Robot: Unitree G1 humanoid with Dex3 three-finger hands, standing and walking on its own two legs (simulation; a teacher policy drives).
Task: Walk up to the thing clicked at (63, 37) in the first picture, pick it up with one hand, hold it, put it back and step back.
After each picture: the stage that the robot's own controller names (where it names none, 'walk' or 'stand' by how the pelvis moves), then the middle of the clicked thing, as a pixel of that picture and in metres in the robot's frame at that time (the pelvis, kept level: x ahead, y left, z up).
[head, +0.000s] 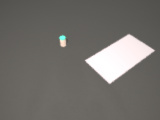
stand; (62, 41) +1.42 +0.21 -0.72
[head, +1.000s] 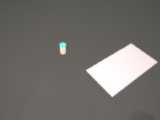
walk; (62, 48) +1.29 +0.16 -0.71
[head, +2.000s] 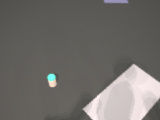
walk; (52, 80) +0.81 +0.21 -0.71
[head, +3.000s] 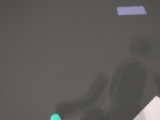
stand; out of the picture +0.46 +0.24 -0.70
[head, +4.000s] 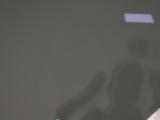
stand; out of the picture +0.42 +0.20 -0.72
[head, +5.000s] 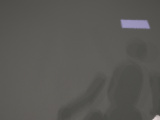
stand; out of the picture +0.39 +0.22 -0.73
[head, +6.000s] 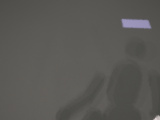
stand; out of the picture +0.39 +0.21 -0.73
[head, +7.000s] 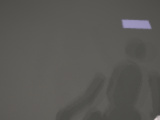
stand; out of the picture +0.39 +0.21 -0.73
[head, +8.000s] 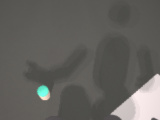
go down; (44, 93) +0.43 +0.21 -0.56
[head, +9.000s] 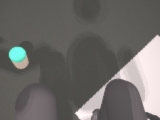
go down; (19, 58) +0.47 +0.25 -0.31
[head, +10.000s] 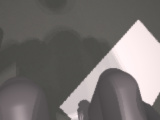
close in; out of the picture +0.46 +0.28 -0.25
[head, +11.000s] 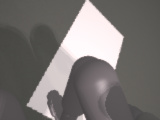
close; out of the picture +0.45 +0.31 -0.22
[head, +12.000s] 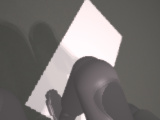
close; out of the picture +0.44 +0.31 -0.23
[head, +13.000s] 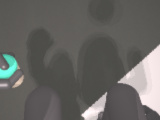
lift; (8, 72) +0.36 +0.25 -0.07
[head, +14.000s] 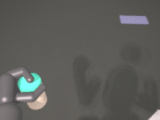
hold; (33, 91) +0.33 +0.17 +0.03
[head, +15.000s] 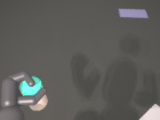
hold; (34, 94) +0.33 +0.18 -0.01
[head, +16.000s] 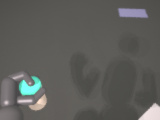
hold; (34, 94) +0.33 +0.18 -0.01
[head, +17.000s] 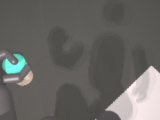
crouch; (19, 70) +0.41 +0.20 -0.07
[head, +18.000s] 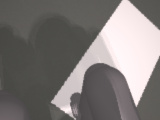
lower; out of the picture +0.49 +0.30 -0.15
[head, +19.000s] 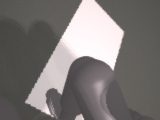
lower; out of the picture +0.44 +0.32 -0.23
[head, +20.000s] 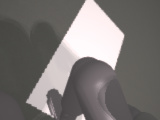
lower; out of the picture +0.44 +0.32 -0.23
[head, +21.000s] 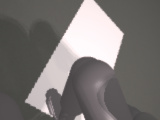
lower; out of the picture +0.44 +0.32 -0.23
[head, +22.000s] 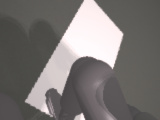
lower; out of the picture +0.44 +0.32 -0.23
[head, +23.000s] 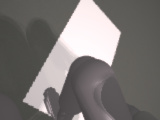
open; out of the picture +0.44 +0.32 -0.23
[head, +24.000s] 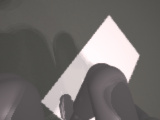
stand; out of the picture +0.45 +0.30 -0.24
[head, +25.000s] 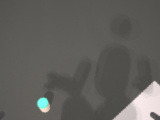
stand; (44, 105) +0.43 +0.22 -0.58
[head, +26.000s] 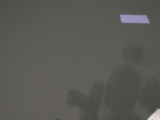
stand; out of the picture +0.41 +0.22 -0.67
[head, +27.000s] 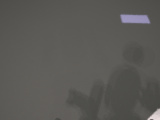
stand; out of the picture +0.41 +0.22 -0.67
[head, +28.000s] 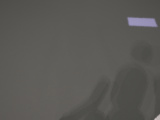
stand; out of the picture +0.42 +0.20 -0.72
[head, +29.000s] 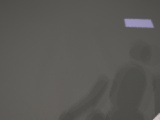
stand; out of the picture +0.41 +0.21 -0.73
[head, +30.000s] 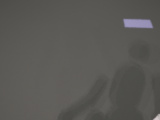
stand; out of the picture +0.40 +0.22 -0.73
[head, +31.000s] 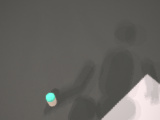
walk; (51, 99) +0.52 +0.24 -0.69
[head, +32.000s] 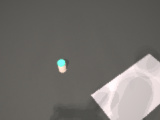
walk; (62, 66) +0.84 +0.19 -0.69
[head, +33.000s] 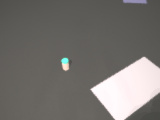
stand; (65, 64) +1.06 +0.20 -0.71
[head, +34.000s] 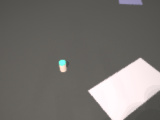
stand; (62, 66) +1.05 +0.19 -0.73
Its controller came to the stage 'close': yes
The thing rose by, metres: 0.70
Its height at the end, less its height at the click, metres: +0.00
